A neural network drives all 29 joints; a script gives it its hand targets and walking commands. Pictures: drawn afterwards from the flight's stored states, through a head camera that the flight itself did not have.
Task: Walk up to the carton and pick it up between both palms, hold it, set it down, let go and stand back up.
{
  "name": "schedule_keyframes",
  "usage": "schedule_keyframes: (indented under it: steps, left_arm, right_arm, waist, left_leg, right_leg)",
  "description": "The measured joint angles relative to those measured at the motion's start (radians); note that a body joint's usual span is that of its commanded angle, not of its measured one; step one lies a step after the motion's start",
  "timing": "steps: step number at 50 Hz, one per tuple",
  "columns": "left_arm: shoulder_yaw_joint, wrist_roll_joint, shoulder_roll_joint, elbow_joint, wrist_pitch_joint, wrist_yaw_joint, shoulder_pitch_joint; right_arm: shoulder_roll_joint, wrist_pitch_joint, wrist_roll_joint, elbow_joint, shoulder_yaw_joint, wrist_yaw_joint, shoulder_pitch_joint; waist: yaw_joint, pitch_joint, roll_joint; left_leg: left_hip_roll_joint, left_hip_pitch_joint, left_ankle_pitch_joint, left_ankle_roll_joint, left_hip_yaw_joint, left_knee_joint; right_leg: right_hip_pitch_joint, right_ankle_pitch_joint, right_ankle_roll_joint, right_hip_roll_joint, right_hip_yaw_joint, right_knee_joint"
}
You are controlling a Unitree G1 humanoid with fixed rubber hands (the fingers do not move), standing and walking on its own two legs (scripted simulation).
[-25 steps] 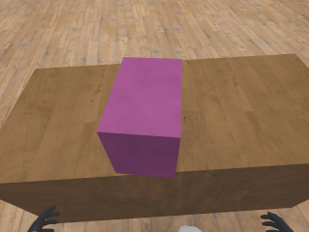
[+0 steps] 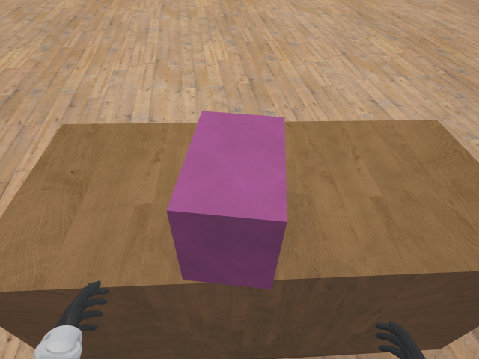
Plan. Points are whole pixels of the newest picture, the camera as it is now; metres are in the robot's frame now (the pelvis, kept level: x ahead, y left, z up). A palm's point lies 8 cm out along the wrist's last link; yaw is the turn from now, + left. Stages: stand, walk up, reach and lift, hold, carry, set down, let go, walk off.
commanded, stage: reach and lift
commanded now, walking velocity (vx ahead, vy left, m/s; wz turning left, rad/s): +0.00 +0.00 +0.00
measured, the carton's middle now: (235, 196) +0.45 +0.02 -0.01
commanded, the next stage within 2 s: none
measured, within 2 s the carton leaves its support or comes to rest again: neither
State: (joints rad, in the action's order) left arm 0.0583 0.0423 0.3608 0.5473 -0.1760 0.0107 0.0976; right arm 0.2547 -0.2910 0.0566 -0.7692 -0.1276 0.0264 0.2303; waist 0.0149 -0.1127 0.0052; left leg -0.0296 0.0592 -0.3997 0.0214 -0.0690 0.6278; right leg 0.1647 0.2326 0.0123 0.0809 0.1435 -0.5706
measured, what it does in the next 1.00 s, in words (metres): stands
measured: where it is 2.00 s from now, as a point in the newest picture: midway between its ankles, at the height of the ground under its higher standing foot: outside the picture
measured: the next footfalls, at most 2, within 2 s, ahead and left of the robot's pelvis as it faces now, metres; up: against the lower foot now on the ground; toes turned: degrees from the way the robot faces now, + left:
none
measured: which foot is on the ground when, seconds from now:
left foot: down 0.00-1.00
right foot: down 0.00-1.00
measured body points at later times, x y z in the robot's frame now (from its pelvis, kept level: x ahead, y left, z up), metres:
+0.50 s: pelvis +0.01 -0.01 +0.00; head -0.02 -0.01 +0.45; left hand +0.21 +0.27 -0.03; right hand +0.18 -0.21 -0.05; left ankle -0.02 +0.10 -0.73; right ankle +0.06 -0.13 -0.73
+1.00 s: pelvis +0.01 +0.01 +0.01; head +0.00 +0.01 +0.45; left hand +0.24 +0.26 -0.01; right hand +0.23 -0.17 -0.03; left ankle -0.02 +0.10 -0.73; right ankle +0.06 -0.13 -0.73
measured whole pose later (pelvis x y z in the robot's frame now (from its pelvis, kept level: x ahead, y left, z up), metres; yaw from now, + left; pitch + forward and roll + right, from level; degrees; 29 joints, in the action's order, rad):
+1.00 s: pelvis +0.01 +0.01 +0.01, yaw +0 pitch -7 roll -1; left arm 0.00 -0.19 0.32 0.60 0.28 -0.07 0.07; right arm 0.04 -0.40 -0.06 -0.56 -0.01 -0.09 0.16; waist -0.02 -0.11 0.02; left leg -0.01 0.07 -0.38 0.03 -0.07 0.57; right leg 0.18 0.23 0.01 0.06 0.14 -0.53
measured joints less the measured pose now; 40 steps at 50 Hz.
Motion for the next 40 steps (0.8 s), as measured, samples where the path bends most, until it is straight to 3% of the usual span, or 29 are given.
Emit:
schedule_keyframes:
  steps: [11,18,26,40]
  left_arm:
    - [0.0,-0.045,-0.04,0.0,0.093,-0.014,0.036]
    - [0.0,-0.088,-0.042,0.002,0.185,-0.05,0.04]
    - [0.0,-0.121,-0.042,0.009,0.273,-0.077,0.042]
    - [-0.031,-0.179,-0.043,0.009,0.414,-0.083,0.041]
  right_arm:
    - [-0.074,0.028,-0.007,0.123,0.02,-0.008,0.006]
    - [-0.12,0.016,-0.029,0.189,0.076,-0.051,0.008]
    - [-0.156,-0.05,-0.055,0.196,0.108,-0.089,0.021]
    - [-0.199,-0.121,-0.095,0.202,0.115,-0.095,0.016]
  waist:
    - [-0.004,-0.001,0.019]
    - [-0.005,-0.001,0.023]
    - [-0.019,-0.001,0.02]
    - [-0.031,-0.001,0.015]
  left_leg:
    - [0.0,-0.031,0.008,0.003,0.0,-0.025]
    - [0.0,-0.037,0.015,0.003,0.0,-0.044]
    - [0.004,-0.034,0.02,0.0,0.0,-0.054]
    - [0.015,-0.026,0.018,0.004,0.0,-0.054]
  right_leg:
    - [-0.025,0.0,0.0,0.0,0.0,0.011]
    - [-0.024,0.001,0.0,0.0,0.0,0.015]
    - [-0.027,-0.005,0.0,-0.005,0.0,0.034]
    - [-0.025,-0.006,0.0,-0.018,0.0,0.043]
